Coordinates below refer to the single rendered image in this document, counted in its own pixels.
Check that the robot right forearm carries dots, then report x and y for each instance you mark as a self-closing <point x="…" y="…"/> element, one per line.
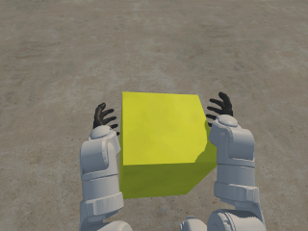
<point x="235" y="183"/>

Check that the robot right thigh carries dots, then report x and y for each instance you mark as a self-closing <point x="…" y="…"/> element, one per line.
<point x="193" y="224"/>

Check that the left robot upper arm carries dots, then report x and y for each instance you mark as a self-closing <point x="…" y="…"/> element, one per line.
<point x="117" y="225"/>

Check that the carton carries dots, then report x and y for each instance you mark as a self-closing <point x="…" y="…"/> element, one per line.
<point x="164" y="144"/>

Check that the right robot shin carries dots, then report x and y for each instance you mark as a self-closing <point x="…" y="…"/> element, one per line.
<point x="190" y="217"/>

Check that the robot left forearm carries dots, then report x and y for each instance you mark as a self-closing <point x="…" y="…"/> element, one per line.
<point x="98" y="169"/>

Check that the left robot hand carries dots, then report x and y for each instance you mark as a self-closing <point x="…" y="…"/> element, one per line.
<point x="99" y="115"/>

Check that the right robot hand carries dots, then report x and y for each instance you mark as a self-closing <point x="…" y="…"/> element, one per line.
<point x="226" y="107"/>

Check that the right robot upper arm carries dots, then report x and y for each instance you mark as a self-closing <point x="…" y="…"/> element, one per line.
<point x="234" y="220"/>

